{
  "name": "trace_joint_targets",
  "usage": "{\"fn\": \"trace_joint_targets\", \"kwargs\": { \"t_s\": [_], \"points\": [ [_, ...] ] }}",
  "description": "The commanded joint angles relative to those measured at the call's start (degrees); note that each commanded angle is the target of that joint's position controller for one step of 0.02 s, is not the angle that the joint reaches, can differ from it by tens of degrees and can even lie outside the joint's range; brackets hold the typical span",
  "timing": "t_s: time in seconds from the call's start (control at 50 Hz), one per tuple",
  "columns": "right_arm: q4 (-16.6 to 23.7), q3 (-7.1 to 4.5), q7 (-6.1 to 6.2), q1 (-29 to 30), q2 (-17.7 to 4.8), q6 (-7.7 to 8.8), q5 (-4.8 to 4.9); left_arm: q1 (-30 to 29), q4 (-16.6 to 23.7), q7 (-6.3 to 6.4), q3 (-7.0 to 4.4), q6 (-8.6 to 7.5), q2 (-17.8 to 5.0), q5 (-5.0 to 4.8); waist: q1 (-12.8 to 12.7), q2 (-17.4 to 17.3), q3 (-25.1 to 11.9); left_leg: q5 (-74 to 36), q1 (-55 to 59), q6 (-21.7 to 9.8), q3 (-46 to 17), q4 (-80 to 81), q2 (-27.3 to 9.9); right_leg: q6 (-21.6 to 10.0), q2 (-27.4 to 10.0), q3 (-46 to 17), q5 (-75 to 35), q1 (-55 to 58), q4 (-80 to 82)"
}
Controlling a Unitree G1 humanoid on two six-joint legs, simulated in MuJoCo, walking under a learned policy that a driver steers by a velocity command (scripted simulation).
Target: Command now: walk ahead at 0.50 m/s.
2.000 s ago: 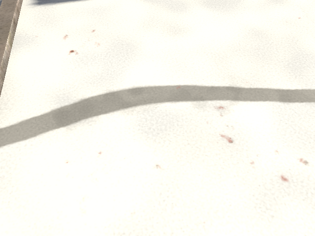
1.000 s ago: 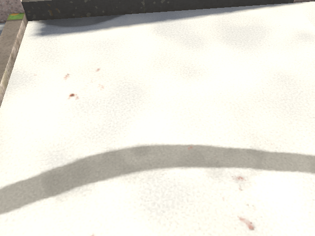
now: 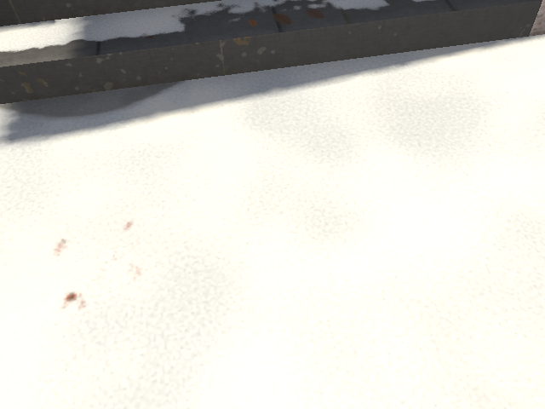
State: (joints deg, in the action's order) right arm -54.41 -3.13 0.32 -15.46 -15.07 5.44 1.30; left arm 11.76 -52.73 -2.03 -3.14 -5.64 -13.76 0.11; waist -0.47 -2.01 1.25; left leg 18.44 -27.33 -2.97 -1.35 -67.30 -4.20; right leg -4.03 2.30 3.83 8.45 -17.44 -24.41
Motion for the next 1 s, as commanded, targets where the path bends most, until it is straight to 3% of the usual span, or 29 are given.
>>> {"fn": "trace_joint_targets", "kwargs": {
  "t_s": [0.02, 0.08, 0.18, 0.3, 0.36, 0.38, 0.4, 0.42, 0.44, 0.46, 0.48, 0.5, 0.52, 0.56, 0.62, 0.76, 0.86, 0.9, 0.94, 0.96, 0.98, 1.0],
  "points": [
    [2.27, -1.18, 0.53, -3.55, -2.63, -0.77, -0.4, 0.61, 1.62, 0.05, -0.88, -1.15, -5.49, 0.26, 1.82, 6.27, -2.41, -5.15, -6.47, 0.24, -2.26, 2.29, -4.82, -9.48, -14.81, -15.31, -5.79, 5.52, 16.29],
    [4.46, -1.58, 0.76, 2.55, -3.29, -1.13, -0.98, 3.76, 0.24, 1.17, -1.33, -1.07, -7.6, 0.2, 0.91, 4.68, -0.11, -12.69, -12.74, 1.81, -2.07, 10.53, -5.21, -9.73, -14.84, -12.71, -10.47, 7.52, 17.79],
    [7.16, -1.05, -0.13, 12.11, -1.64, -0.53, -0.81, 8.16, -1.33, 2.2, -1.12, -0.33, -8.01, -0.43, -1.91, 5.09, 1.52, -24.88, -12.7, 2.25, 0.06, 26.74, -3.09, -7.29, -12.81, -8.08, -10.73, 10.69, 18.38],
    [10.69, -0.24, -2.05, 21.14, -1.57, 0.27, -0.09, 13.63, -4.3, 2.54, -1.54, 1.06, -8.72, -0.92, -4.49, 5.1, 4.32, -20.87, -14.77, 1.01, 1.12, 36.02, -1.05, -7.15, -16.43, -8.2, -12.31, 21.18, 14.53],
    [10.85, -0.76, -2.79, 18.54, -3.46, 0.81, 0.04, 12.12, -4.41, 2.85, -2.09, 1.75, -9.83, -1.1, -1.68, 6.7, 2.23, -14.91, -7.95, -1.26, 2.44, 38.39, 1.03, -5.74, -17.71, -8.05, -23.45, 23.79, 9.35],
    [9.72, -1.52, -2.7, 14.1, -4.95, 0.92, -0.11, 10.68, -4.08, 2.87, -2.23, 1.96, -10.34, -1.14, 1.03, 7.53, -0.72, -14.13, -0.51, -2.34, 4.18, 39.0, 3.09, -4.94, -16.81, -7.02, -33.28, 23.24, 4.49],
    [6.79, -2.91, -2.37, 4.92, -7.4, 0.91, -0.28, 9.55, -3.71, 2.83, -1.85, 2.21, -9.4, -1.03, 5.46, 6.77, -6.06, -15.51, 12.13, -4.02, 5.25, 39.8, 4.67, -3.47, -13.82, -4.8, -38.83, 20.21, -5.71],
    [4.33, -4.18, -1.79, -6.12, -11.5, 0.84, -1.02, 9.49, -2.4, 2.78, -0.99, 2.12, -7.68, -0.24, 9.17, 2.07, -14.37, -17.05, 30.85, -7.67, -4.61, 37.86, -4.12, -1.49, -10.56, -2.51, -26.25, 8.07, -22.61],
    [2.84, -5.09, -1.86, -10.92, -15.83, 0.55, -1.27, 16.62, -2.15, 2.03, 1.32, 0.8, 0.24, -0.13, 5.92, -12.92, -22.54, -7.03, 51.57, -17.16, -32.19, 43.31, -17.97, 2.51, 0.49, -2.47, 10.57, -15.75, -44.36],
    [3.07, -3.45, -1.85, -10.48, -10.35, 0.47, -0.95, 14.1, -2.96, 1.69, 0.37, -0.74, -4.22, -1.31, 7.38, -10.26, -23.39, -2.85, 51.62, -16.46, -39.73, 48.95, -18.31, 1.57, -0.39, -11.0, 23.65, -22.54, -52.09],
    [3.89, -2.64, -1.68, -5.17, -7.99, 0.58, -0.73, 8.38, -0.95, 1.53, -0.71, -1.63, -8.21, -2.73, 6.59, -7.72, -14.48, -4.74, 44.1, -13.41, -30.75, 49.74, -16.3, 0.6, -3.61, -10.43, 20.02, -26.53, -53.62],
    [5.08, -2.05, -1.64, -0.17, -6.45, 0.6, -0.94, 4.93, -0.12, 1.88, -0.75, -1.85, -8.27, -2.79, 4.8, -2.89, -9.59, -10.04, 35.07, -11.83, -23.23, 51.13, -14.13, 0.46, -6.79, -8.67, 14.6, -24.85, -51.08],
    [5.34, -1.58, -1.9, 2.86, -4.84, 0.7, -1.39, 3.27, 0.06, 2.28, -1.12, -1.53, -7.7, -1.88, 3.07, -0.42, -5.75, -14.55, 27.24, -10.94, -18.15, 53.06, -11.95, 0.7, -8.58, -7.87, 11.31, -22.44, -47.28],
    [4.77, -1.03, -2.25, 4.0, -3.06, 1.0, -1.92, 5.79, -0.53, 2.52, -1.33, 0.13, -5.33, -1.35, -0.01, -2.37, -4.28, -16.64, 19.95, -10.15, -12.88, 56.49, -9.3, 0.89, -10.55, -8.12, 8.08, -16.34, -42.71],
    [3.35, -1.68, -1.5, 2.01, -5.51, 1.37, -1.9, 4.73, -0.2, 2.72, -1.34, 1.69, -3.75, -1.37, -0.85, -1.85, -1.76, -18.53, 17.2, -10.94, -7.97, 59.97, -9.35, 2.11, -11.39, -7.62, 3.88, -18.51, -37.39],
    [1.38, -1.87, 0.3, -1.47, -6.69, 1.15, -1.9, -6.7, 3.45, 1.52, -1.29, 1.73, -3.21, -1.3, 2.36, -1.27, 1.65, -19.6, 20.87, -7.24, 3.14, 62.34, -8.11, 2.34, -8.93, -7.15, -14.32, -22.29, -18.81],
    [-0.6, -2.22, 0.71, -5.15, -7.35, -0.02, -1.23, -13.75, 7.35, -0.05, -0.57, 1.8, -2.41, -1.28, 4.73, -0.44, 4.3, -22.68, 30.45, -6.14, 7.19, 59.55, -11.18, 0.93, -7.87, -4.54, -11.49, -25.05, -11.88],
    [-0.59, -2.61, 0.87, -4.71, -8.26, -0.79, -0.83, -14.53, 8.95, -0.85, -0.66, 1.85, -2.93, -1.34, 4.15, -1.21, 4.35, -29.1, 33.53, -5.26, 8.41, 56.03, -12.44, -0.36, -6.99, -2.64, -6.02, -24.35, -10.79],
    [0.35, -3.14, 1.32, -2.72, -10.06, -1.55, -0.57, -11.41, 9.59, -1.38, -1.6, 1.95, -4.84, -1.28, 1.48, -3.27, 1.09, -48.59, 34.37, -3.85, 10.44, 48.18, -12.51, -2.3, -3.59, 1.18, 0.05, -16.83, -10.84],
    [0.83, -3.28, 1.6, -1.67, -10.6, -2.09, -0.53, -5.42, 8.54, -1.45, -2.69, 2.04, -6.61, -1.31, -2.01, -3.73, -2.52, -56.99, 33.18, -2.79, 11.83, 39.59, -11.58, -3.63, -1.0, 2.95, 1.04, -8.55, -10.08],
    [1.5, -2.94, 1.82, -1.22, -10.08, -2.41, -0.55, 4.02, 6.12, -1.02, -4.61, 2.14, -9.96, -1.45, -6.54, -2.03, -7.59, -56.22, 27.84, -0.86, 13.28, 26.86, -8.84, -5.73, 1.36, 2.49, -1.61, 5.19, -7.1],
    [3.26, -2.05, 1.8, -2.16, -8.27, -1.84, -1.87, 12.91, 4.7, 0.29, -6.49, 2.57, -16.01, -1.43, -8.7, 7.37, -14.0, -34.49, 12.02, 1.84, 13.91, 7.11, -5.56, -10.18, -9.58, -15.05, -2.69, 23.07, -6.13]
  ]
}}
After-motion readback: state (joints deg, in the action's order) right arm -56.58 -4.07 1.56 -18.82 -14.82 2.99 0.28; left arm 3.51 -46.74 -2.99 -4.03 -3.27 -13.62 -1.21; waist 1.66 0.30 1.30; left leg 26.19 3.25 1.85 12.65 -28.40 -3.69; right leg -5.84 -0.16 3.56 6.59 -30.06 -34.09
